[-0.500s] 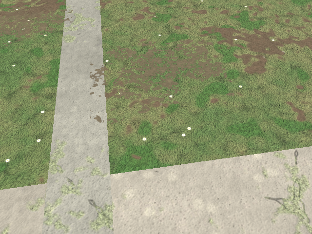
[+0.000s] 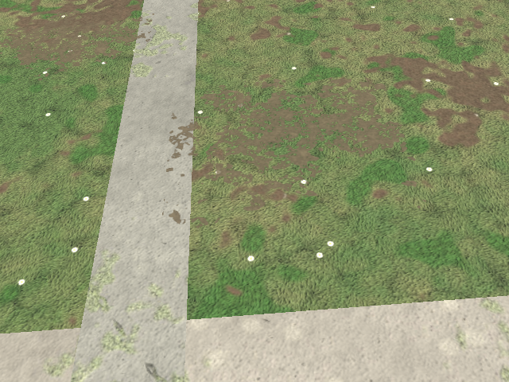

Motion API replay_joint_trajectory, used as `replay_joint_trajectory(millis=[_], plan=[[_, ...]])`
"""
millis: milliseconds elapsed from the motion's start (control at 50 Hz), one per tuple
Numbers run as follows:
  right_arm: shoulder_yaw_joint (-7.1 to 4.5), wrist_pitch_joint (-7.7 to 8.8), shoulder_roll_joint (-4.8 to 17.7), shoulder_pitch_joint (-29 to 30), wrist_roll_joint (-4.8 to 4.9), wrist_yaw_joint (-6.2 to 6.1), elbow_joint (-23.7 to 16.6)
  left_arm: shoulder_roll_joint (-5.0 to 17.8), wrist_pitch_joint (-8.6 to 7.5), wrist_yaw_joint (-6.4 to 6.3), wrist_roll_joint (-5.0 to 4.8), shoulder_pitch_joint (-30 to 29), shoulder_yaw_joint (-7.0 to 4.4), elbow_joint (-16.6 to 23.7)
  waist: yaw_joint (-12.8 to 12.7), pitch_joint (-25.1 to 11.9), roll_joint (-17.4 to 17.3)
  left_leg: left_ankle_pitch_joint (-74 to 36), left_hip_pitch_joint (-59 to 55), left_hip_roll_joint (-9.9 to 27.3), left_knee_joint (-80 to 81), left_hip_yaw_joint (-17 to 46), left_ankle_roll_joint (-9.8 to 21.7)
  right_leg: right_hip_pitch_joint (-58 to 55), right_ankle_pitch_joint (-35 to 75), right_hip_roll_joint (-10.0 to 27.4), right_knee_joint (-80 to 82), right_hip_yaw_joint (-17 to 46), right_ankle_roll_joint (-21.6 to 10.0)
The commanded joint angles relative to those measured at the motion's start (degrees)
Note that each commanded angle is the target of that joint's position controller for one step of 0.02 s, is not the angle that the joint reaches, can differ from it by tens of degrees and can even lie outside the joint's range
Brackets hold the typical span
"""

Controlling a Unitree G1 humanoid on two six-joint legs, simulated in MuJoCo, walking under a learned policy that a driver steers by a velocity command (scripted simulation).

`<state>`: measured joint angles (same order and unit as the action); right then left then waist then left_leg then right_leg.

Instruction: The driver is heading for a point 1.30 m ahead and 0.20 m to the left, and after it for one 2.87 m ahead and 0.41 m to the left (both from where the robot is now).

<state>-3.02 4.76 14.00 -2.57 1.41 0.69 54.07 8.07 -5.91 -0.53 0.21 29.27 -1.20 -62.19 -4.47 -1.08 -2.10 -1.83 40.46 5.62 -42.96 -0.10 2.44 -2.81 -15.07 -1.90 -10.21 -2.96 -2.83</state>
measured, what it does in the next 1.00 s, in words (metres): walks ahead: left foot, then right foot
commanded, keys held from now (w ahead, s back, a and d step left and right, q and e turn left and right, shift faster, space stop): w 1.00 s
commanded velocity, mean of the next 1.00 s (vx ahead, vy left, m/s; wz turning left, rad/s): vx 0.49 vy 0.00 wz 0.00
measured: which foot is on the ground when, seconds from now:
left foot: up 0.00-0.16, down 0.18-0.76, up 0.78-1.00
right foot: down 0.00-0.18, up 0.20-0.72, down 0.74-1.00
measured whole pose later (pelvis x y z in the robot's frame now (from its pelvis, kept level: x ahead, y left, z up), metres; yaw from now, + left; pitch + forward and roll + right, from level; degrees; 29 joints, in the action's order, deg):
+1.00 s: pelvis +0.58 -0.03 +0.00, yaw +0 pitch +1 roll -1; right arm -3.9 4.3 15.5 -8.8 0.8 -0.5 54.1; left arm 12.8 -6.0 1.4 0.4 17.8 -3.2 -55.2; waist -2.0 0.4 -2.2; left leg 10.0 37.1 7.6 -58.4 2.0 2.2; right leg 9.4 -8.1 -3.4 -16.2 -4.4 -4.7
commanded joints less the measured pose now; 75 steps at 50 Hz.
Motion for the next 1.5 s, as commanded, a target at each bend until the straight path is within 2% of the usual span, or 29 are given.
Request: replay_joint_trajectory(millis=[20, 120, 180, 200, 220, 240, 260, 280, 320, 420, 640, 700, 740, 760, 780, 800, 820, 860, 940, 1040, 1200, 1280, 1320, 1340, 1360, 1380, 1400, 1440, 1500], plan=[[0.49, 0.8, 1.1, 10.4, 0.36, 0.88, -5.5, 10.0, -0.3, -0.62, -0.52, 3.2, -1.92, 1.6, 0.0, 9.3, 6.8, -3.1, 2.2, -1.6, 7.1, -2.0, 0.1, 3.1, 16.1, 14.2, 5.5, 6.8, -6.8], [0.29, 1.88, 2.8, 12.5, 0.47, 2.48, -7.9, 11.5, 0.64, -0.77, -0.82, 2.2, -2.91, 1.6, 2.3, 8.4, 7.9, 3.0, -3.1, -3.7, 13.0, -3.2, 3.4, -4.6, 32.6, 16.9, -1.3, 4.8, -5.8], [-3.09, 1.78, 9.3, -8.9, 0.58, 1.61, -2.3, 12.8, 1.46, -0.56, -0.18, -1.4, -3.19, 3.0, 13.3, -5.6, 10.9, 4.1, -33.8, -7.3, 12.6, -4.7, 7.5, 1.5, 55.8, 13.5, -26.4, 2.0, -2.6], [-4.32, 1.32, 14.3, -20.2, -0.45, 0.81, 0.0, 10.6, 1.17, -0.26, 0.72, -1.7, -2.23, 4.8, 15.9, -15.0, 2.6, 6.1, -53.6, 5.9, 11.3, 11.2, 11.3, 17.2, 32.8, 9.2, -46.6, 0.4, -0.9], [-4.01, 1.26, 15.0, -22.6, -1.54, 1.39, 1.1, 1.2, -0.29, 0.74, -0.59, 6.4, 0.16, 4.2, 10.2, -24.6, -13.3, 19.3, -69.2, 18.4, 21.0, 41.0, 20.4, 37.0, -15.8, -1.9, -65.3, 6.8, 1.7], [-2.7, 1.41, 9.8, -20.0, -1.07, 1.5, 1.2, 7.3, -1.88, 0.83, -2.36, 0.6, -1.25, 4.6, 11.9, -19.4, -8.3, 21.8, -64.5, 15.6, 25.9, 41.9, 17.0, 42.7, -15.8, 0.7, -71.7, 12.9, -0.2], [-1.88, 1.68, 7.0, -14.0, -0.57, 1.48, 0.2, 10.3, -2.48, 0.68, -3.42, -5.5, -2.08, 6.9, 10.4, -10.1, -5.8, 16.7, -55.1, 13.9, 26.9, 31.6, 14.3, 45.9, -10.9, 3.6, -71.8, 10.1, -1.0], [-1.17, 2.06, 5.4, -8.5, -0.73, 1.7, -1.1, 11.0, -2.56, 0.02, -2.99, -8.7, -2.3, 7.8, 8.0, -6.0, 1.1, 9.1, -44.6, 12.3, 28.4, 24.1, 12.9, 42.5, -5.1, 7.0, -69.0, 8.7, -1.1], [-0.33, 2.58, 2.8, -5.8, -1.98, 2.19, -0.5, 9.5, -1.09, -0.64, -1.7, -7.9, -3.14, 7.9, 3.7, -2.7, 0.9, 4.1, -32.4, 8.4, 31.7, 15.4, 11.5, 35.6, -0.6, 10.4, -64.0, 8.4, -1.3], [-0.68, 2.47, 6.0, -10.7, -1.7, 0.48, 2.0, 8.7, 0.99, -0.97, -1.0, -14.0, -3.44, 11.2, 3.1, 3.2, -0.5, 2.2, -27.1, 6.8, 37.1, 8.8, 12.5, 40.8, 5.8, 12.5, -52.0, 6.6, 1.1], [-1.36, 0.35, 8.5, -22.0, -0.34, -0.98, 4.6, 8.3, -0.19, 2.11, -1.67, -34.9, -2.06, 18.1, 9.2, 6.6, -1.1, 0.8, -42.0, 8.3, 32.9, 4.1, 8.7, 42.6, 17.1, 7.5, -21.3, 2.8, 0.8], [-1.99, -0.44, 9.8, -20.1, -0.27, -1.22, 4.3, 11.0, -0.71, 2.79, -1.7, -30.6, -2.97, 18.0, 5.5, 3.7, -2.9, -11.9, -45.1, 9.6, 26.5, 3.8, 7.0, 34.5, 11.0, 5.1, -18.8, 1.4, -1.7], [-1.23, -0.89, 7.9, -18.1, -0.81, -1.2, 3.1, 16.2, -0.76, 2.23, -1.28, -13.0, -5.58, 12.8, -2.7, -7.3, -1.5, -21.1, -37.6, 4.4, 5.6, -0.6, 4.0, 9.5, 12.8, 4.3, -19.4, 1.4, -5.3], [0.41, -0.24, 2.7, -23.3, -1.39, -0.87, 1.8, 22.2, -0.62, 1.87, 0.21, -3.9, -6.98, 11.2, -2.3, -17.3, 10.0, -0.4, -16.5, -2.7, -17.7, -3.6, 0.4, -14.2, 9.5, 19.3, -19.1, 23.2, -12.8], [1.33, 1.3, 0.3, -25.1, -0.53, -0.41, 2.6, 20.5, -0.38, 2.19, -0.24, -2.3, -6.3, 10.5, -1.6, -23.5, 18.4, 33.2, -3.6, -9.2, -30.8, 2.9, -0.7, -22.1, 2.4, 26.1, -8.5, 45.3, -17.7], [-0.23, 2.39, 6.4, -20.3, 0.88, -0.16, 1.7, 16.3, -0.52, 2.29, -0.72, -6.2, -4.92, 11.1, -1.7, -16.6, 13.8, 32.2, 2.4, -5.3, -35.9, 7.0, 0.7, -17.0, -0.4, 23.9, -7.4, 40.2, -14.5], [-0.48, 2.86, 7.7, -15.3, 1.48, -0.24, 0.1, 13.9, -0.51, 2.15, -0.7, -11.4, -4.16, 12.4, -0.6, -9.8, 10.2, 27.4, 3.5, -2.3, -35.2, 5.3, 1.6, -8.5, 3.2, 21.8, -6.7, 31.1, -12.2], [-1.19, 1.89, 6.8, -13.2, 0.05, -1.05, 0.0, 10.8, -0.87, 2.53, 0.07, -18.0, -3.1, 13.2, 3.6, -3.1, 5.5, 19.7, -2.6, 2.2, -27.4, 4.3, 1.5, 6.8, 11.5, 17.2, -3.0, 20.0, -10.0], [-1.29, -0.51, 3.7, -14.2, -0.38, -1.35, 0.2, 11.9, -1.29, 2.21, 0.18, -15.9, -3.35, 11.1, 6.1, 0.0, 5.8, 14.1, -5.1, 3.5, -20.0, 3.6, 0.3, 13.3, 15.3, 15.0, 2.3, 13.3, -10.9], [-1.63, -0.36, 3.7, -4.2, -1.08, -1.02, -3.0, 13.1, -0.54, 0.57, -0.13, -11.3, -3.5, 9.4, 3.9, 2.8, 5.3, 0.1, 1.3, 3.0, -4.5, 2.9, -1.4, 9.9, 16.4, 13.8, 4.1, 9.0, -9.4], [-0.41, -0.09, 2.3, 6.8, 0.12, 1.32, -7.4, 13.8, 0.3, -0.23, -0.21, -5.8, -4.0, 6.2, 0.1, 6.7, 4.8, -1.8, 3.2, -0.3, 8.6, 0.9, 1.0, -1.7, 18.2, 16.8, 2.5, 0.8, -7.1], [-1.02, 0.16, 4.1, 5.3, 0.01, 2.79, -9.2, 15.8, 1.4, -0.83, -0.61, -8.6, -4.7, 7.0, 2.7, 4.1, 7.0, 7.7, -4.3, -3.9, 9.8, -3.5, 4.1, -5.2, 40.6, 18.1, -6.4, -2.7, -5.0], [-3.44, -0.07, 8.1, -7.3, -0.07, 2.7, -6.4, 16.5, 2.3, -1.33, -0.61, -10.8, -4.73, 8.2, 9.6, -3.6, 7.1, 7.8, -22.4, -9.1, 11.9, -6.8, 6.6, -1.9, 55.3, 15.2, -24.1, -6.3, -2.4], [-5.38, -0.37, 12.7, -17.3, -0.21, 1.91, -4.4, 16.1, 2.13, -1.6, -0.13, -10.7, -4.24, 9.6, 13.4, -9.4, 2.7, 7.0, -40.1, -3.5, 12.4, 3.6, 9.9, 11.4, 43.4, 12.9, -40.8, -7.0, -0.1], [-6.39, -0.46, 18.3, -20.9, -0.13, 1.39, -4.2, 7.8, 0.35, -0.33, 1.38, -5.5, -1.57, 12.0, 8.6, -15.7, -11.9, 13.0, -61.0, 11.3, 16.7, 34.7, 20.7, 37.2, -4.3, 1.0, -62.8, -3.9, 4.0], [-5.09, -0.41, 14.7, -22.6, -0.29, 1.29, -4.2, 10.6, -2.25, 0.57, -0.87, -8.8, -1.83, 12.4, 10.8, -21.1, -9.5, 18.2, -65.9, 14.4, 25.6, 47.9, 22.6, 45.9, -16.8, -1.1, -71.5, 7.4, 3.2], [-4.35, -0.17, 11.4, -20.0, -0.55, 1.03, -4.6, 13.8, -3.68, 1.05, -2.8, -14.1, -2.65, 14.1, 11.4, -13.3, -7.1, 15.7, -61.2, 12.1, 25.8, 39.0, 19.1, 51.3, -13.0, 2.6, -71.6, 8.9, 1.6], [-3.08, 0.14, 7.4, -11.4, -0.68, 1.06, -7.3, 14.2, -4.01, 0.32, -1.14, -18.2, -3.08, 14.9, 7.1, -4.9, 2.2, 5.8, -43.0, 7.4, 27.0, 25.9, 15.4, 45.7, -5.1, 7.3, -61.9, 7.8, 1.3], [-2.68, 0.13, 7.2, -8.9, -0.89, 0.45, -8.9, 13.0, -1.69, -0.28, 0.22, -17.0, -3.73, 16.1, 3.1, -2.0, 0.9, -0.5, -30.6, 4.6, 30.6, 20.4, 15.3, 37.7, -3.3, 9.0, -52.9, 7.4, 3.1]])
Keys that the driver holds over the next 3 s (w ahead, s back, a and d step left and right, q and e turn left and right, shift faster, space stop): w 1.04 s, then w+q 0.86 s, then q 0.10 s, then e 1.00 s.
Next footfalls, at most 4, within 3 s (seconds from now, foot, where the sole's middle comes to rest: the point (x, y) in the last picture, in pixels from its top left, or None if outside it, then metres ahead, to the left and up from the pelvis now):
0.18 left None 0.31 0.14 -0.78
0.74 right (337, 344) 0.62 -0.11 -0.78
1.34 left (256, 247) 0.93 0.13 -0.78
1.82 right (297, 175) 1.25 0.01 -0.78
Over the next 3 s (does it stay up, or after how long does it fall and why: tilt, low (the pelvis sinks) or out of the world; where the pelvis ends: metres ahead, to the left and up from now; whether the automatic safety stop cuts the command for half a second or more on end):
stays up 1.25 0.12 0.00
